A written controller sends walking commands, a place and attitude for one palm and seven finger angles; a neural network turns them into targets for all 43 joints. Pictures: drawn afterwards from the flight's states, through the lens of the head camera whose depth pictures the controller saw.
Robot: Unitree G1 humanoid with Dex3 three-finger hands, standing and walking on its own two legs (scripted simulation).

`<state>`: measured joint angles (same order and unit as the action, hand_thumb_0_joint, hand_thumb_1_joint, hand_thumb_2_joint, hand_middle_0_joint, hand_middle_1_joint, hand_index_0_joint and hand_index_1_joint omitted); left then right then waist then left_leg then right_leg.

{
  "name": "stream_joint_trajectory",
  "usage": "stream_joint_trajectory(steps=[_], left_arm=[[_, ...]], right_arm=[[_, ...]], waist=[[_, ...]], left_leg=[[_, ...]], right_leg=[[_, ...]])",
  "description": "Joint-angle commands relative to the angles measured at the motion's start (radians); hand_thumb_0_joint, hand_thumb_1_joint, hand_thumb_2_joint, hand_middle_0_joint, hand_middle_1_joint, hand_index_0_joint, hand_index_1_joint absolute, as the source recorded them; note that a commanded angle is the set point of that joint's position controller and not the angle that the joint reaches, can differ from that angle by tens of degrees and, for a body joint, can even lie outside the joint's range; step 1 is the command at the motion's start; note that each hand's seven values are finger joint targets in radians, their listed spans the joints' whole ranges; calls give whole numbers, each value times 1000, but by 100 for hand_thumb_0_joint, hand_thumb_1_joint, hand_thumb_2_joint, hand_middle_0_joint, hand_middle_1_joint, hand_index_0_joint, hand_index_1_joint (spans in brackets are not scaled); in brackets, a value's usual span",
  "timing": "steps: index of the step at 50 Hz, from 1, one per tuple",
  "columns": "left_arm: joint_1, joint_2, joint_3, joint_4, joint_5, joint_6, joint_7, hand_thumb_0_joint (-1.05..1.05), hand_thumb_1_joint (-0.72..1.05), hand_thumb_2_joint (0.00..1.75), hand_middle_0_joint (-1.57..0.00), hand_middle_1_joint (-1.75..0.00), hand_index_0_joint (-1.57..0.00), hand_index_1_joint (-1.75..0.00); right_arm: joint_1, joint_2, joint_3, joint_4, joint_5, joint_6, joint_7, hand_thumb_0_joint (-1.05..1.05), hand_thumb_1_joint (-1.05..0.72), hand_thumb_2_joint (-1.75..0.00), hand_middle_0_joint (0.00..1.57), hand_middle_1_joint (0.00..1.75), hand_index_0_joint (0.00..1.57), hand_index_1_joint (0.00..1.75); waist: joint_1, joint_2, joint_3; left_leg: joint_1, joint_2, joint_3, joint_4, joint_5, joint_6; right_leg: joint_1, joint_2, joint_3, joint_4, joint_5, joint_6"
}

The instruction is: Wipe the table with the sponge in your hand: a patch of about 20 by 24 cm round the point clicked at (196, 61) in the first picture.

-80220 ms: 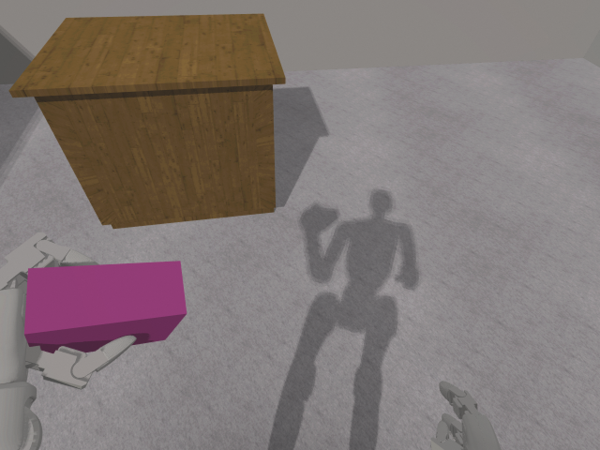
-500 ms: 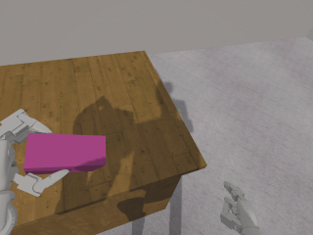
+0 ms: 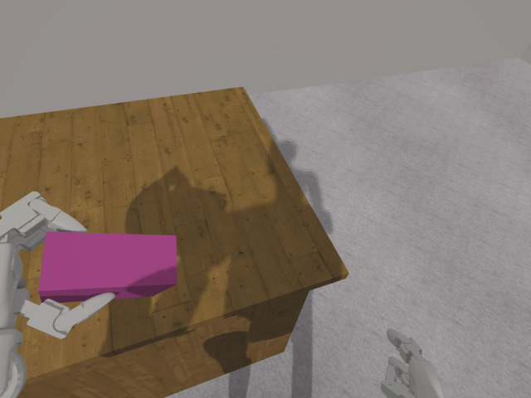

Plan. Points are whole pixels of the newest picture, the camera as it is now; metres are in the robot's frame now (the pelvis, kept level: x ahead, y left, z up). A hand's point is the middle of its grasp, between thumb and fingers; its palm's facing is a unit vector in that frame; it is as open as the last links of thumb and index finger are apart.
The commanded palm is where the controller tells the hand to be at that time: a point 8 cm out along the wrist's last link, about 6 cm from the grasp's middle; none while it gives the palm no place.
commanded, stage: shuffle to correct the standing spot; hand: left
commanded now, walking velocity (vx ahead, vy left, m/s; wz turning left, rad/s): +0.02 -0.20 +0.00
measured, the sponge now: (128, 269) +0.24 +0.19 +0.11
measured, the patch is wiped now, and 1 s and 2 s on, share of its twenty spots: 0.00 0.00 0.00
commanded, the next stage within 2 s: come to a stop and stand still in 1.32 s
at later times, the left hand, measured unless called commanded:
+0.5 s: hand (118, 255) +0.23 +0.19 +0.16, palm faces +0.31 -0.87 -0.38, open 10.0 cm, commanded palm +0.17 +0.23 +0.17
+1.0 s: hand (156, 250) +0.24 +0.15 +0.16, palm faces +0.29 -0.86 -0.41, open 10.0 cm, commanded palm +0.18 +0.20 +0.17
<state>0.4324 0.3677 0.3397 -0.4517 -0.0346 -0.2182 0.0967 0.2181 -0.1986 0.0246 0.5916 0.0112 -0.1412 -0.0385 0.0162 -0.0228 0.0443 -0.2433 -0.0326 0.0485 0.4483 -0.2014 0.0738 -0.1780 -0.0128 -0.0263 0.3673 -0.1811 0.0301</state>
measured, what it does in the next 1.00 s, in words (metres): shifts its weight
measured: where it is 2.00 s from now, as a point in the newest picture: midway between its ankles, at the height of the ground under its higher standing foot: outside the picture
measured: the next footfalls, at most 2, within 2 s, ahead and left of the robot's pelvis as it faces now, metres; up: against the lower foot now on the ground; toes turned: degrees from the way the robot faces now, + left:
none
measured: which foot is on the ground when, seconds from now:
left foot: down 0.00-1.00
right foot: down 0.00-1.00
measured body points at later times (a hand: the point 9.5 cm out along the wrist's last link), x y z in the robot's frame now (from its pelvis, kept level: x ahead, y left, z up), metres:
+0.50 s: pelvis +0.01 -0.05 +0.00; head +0.03 -0.03 +0.45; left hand +0.21 +0.24 +0.18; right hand +0.18 -0.27 -0.07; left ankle +0.03 +0.06 -0.74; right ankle +0.01 -0.14 -0.74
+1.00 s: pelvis +0.02 -0.08 -0.01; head +0.05 -0.07 +0.44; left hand +0.22 +0.20 +0.18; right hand +0.18 -0.33 -0.09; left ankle +0.03 +0.06 -0.74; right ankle +0.01 -0.14 -0.74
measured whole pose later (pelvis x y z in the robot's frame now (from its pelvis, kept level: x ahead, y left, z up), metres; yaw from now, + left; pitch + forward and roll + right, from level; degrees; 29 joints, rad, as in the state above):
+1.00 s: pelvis +0.02 -0.08 -0.01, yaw -1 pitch +1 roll -1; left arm 0.47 0.42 0.37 -0.53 -0.09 -0.13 0.08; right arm 0.22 -0.21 -0.02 0.56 0.02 -0.07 -0.05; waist -0.01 -0.01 0.04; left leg -0.29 0.08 0.01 0.56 -0.28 -0.04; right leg -0.24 0.10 -0.06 0.49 -0.27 -0.09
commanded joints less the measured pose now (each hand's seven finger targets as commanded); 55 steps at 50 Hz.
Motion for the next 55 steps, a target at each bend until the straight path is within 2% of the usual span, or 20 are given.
stream_joint_trajectory(steps=[1, 4, 11, 14, 15, 19, 21, 29, 30, 33, 35, 37, 39, 40, 44, 46, 47, 49, 52, 55], left_arm=[[-91, 162, 116, -219, -15, -74, 22, 0, 10, 130, -120, -160, -120, -160], [-128, 170, 121, -240, -15, -70, 22, 0, 10, 130, -120, -160, -120, -160], [-125, 157, 107, -244, -23, -53, 14, 0, 10, 130, -120, -160, -120, -160], [-102, 182, 134, -257, -27, -42, 15, 0, 10, 130, -120, -160, -120, -160], [-100, 155, 112, -251, -31, -39, 9, 0, 10, 130, -120, -160, -120, -160], [-71, 197, 152, -288, -39, -30, 7, 0, 10, 130, -120, -160, -120, -160], [-71, 183, 139, -290, -47, -26, 1, 0, 10, 130, -120, -160, -120, -160], [-47, 193, 147, -273, -62, 5, 4, 0, 10, 130, -120, -160, -120, -160], [-50, 172, 125, -271, -65, 5, 3, 0, 10, 130, -120, -160, -120, -160], [-59, 193, 141, -289, -67, 7, 7, 0, 10, 130, -120, -160, -120, -160], [-47, 183, 132, -284, -68, 12, 13, 0, 10, 130, -120, -160, -120, -160], [-50, 207, 154, -295, -69, 11, 15, 0, 10, 130, -120, -160, -120, -160], [-43, 220, 164, -305, -66, 13, 21, 0, 10, 130, -120, -160, -120, -160], [-34, 195, 147, -297, -70, 12, 17, 0, 10, 130, -120, -160, -120, -160], [-18, 218, 167, -292, -64, 11, 13, 0, 10, 130, -120, -160, -120, -160], [-8, 211, 163, -293, -67, 10, 4, 0, 10, 130, -120, -160, -120, -160], [-4, 218, 172, -296, -67, 9, 4, 0, 10, 130, -120, -160, -120, -160], [2, 204, 155, -292, -69, 16, 5, 0, 10, 130, -120, -160, -120, -160], [5, 213, 164, -306, -74, 12, 1, 0, 10, 130, -120, -160, -120, -160], [-8, 210, 161, -321, -76, 9, 6, 0, 10, 130, -120, -160, -120, -160]], right_arm=[[-99, -131, -61, -163, -1, -53, -9, 0, -90, -90, 20, 30, 20, 30], [-109, -131, -64, -160, 3, -49, -11, 0, -90, -90, 20, 30, 20, 30], [-97, -125, -73, -177, 1, -36, 5, 0, -90, -90, 20, 30, 20, 30], [-102, -126, -76, -181, 1, -28, 8, 0, -90, -90, 20, 30, 20, 30], [-94, -125, -74, -182, -1, -25, 9, 0, -90, -90, 20, 30, 20, 30], [-100, -128, -83, -191, 1, -19, 6, 0, -90, -90, 20, 30, 20, 30], [-91, -129, -86, -195, 1, -16, 4, 0, -90, -90, 20, 30, 20, 30], [-94, -131, -90, -190, 10, 2, -9, 0, -90, -90, 20, 30, 20, 30], [-87, -131, -87, -187, 4, 4, -9, 0, -90, -90, 20, 30, 20, 30], [-85, -131, -94, -190, 8, 3, -13, 0, -90, -90, 20, 30, 20, 30], [-89, -127, -87, -182, 6, 9, -16, 0, -90, -90, 20, 30, 20, 30], [-87, -131, -91, -184, 8, 7, -18, 0, -90, -90, 20, 30, 20, 30], [-96, -134, -90, -179, 9, 11, -20, 0, -90, -90, 20, 30, 20, 30], [-88, -130, -88, -180, 6, 11, -20, 0, -90, -90, 20, 30, 20, 30], [-93, -138, -92, -181, 7, 16, -19, 0, -90, -90, 20, 30, 20, 30], [-80, -139, -97, -188, 7, 18, -16, 0, -90, -90, 20, 30, 20, 30], [-77, -139, -99, -189, 7, 20, -15, 0, -90, -90, 20, 30, 20, 30], [-73, -136, -97, -187, 12, 22, -12, 0, -90, -90, 20, 30, 20, 30], [-69, -136, -100, -190, 8, 22, -10, 0, -90, -90, 20, 30, 20, 30], [-78, -129, -89, -184, 3, 24, -13, 0, -90, -90, 20, 30, 20, 30]], waist=[[2, 88, -136], [0, 119, -131], [1, 129, -147], [1, 119, -162], [-2, 105, -162], [-2, 126, -188], [-4, 123, -189], [-12, 54, -166], [-15, 41, -162], [-15, 24, -160], [-19, 38, -144], [-16, 20, -146], [-18, 56, -151], [-19, 49, -154], [-14, 102, -159], [-13, 83, -181], [-12, 79, -193], [-20, 53, -189], [-20, 32, -188], [-24, 63, -173]], left_leg=[[-5, 120, -147, -153, -26, -69], [16, 141, -152, -171, -10, -81], [21, 180, -154, -147, 35, -69], [37, 177, -131, -111, 69, -65], [30, 172, -129, -103, 74, -62], [70, 175, -116, -50, 175, -60], [62, 179, -117, -38, 188, -58], [43, 141, -79, 39, 37, -52], [42, 132, -68, 51, 14, -50], [44, 120, -61, 88, -15, -49], [42, 120, -58, 92, -25, -44], [35, 124, -62, 95, -6, -44], [37, 138, -75, 80, 40, -41], [43, 145, -76, 75, 67, -38], [23, 190, -112, 47, 183, -28], [33, 194, -102, 64, 222, -31], [28, 193, -95, 79, 221, -32], [24, 171, -92, 97, 205, -42], [35, 157, -75, 117, 140, -44], [32, 160, -87, 91, 104, -39]], right_leg=[[76, -18, 45, -22, 44, -40], [51, -1, 37, 1, 36, -36], [46, -3, 33, 18, 42, -37], [38, -5, 37, 10, 66, -38], [37, -4, 37, 7, 75, -39], [20, -11, 46, 13, 131, -45], [23, -14, 50, 22, 144, -48], [-44, -58, 121, -16, 96, -77], [-61, -60, 124, -27, 73, -79], [-82, -86, 155, -40, 36, -90], [-106, -84, 152, -49, 1, -90], [-88, -86, 149, -38, 19, -87], [-70, -85, 129, -13, 65, -87], [-69, -68, 118, 0, 84, -78], [-11, -50, 82, 48, 178, -51], [12, -42, 76, 56, 219, -44], [27, -50, 80, 53, 236, -42], [26, -70, 89, 53, 250, -70], [-6, -80, 111, 37, 231, -71], [-33, -76, 109, 33, 168, -75]])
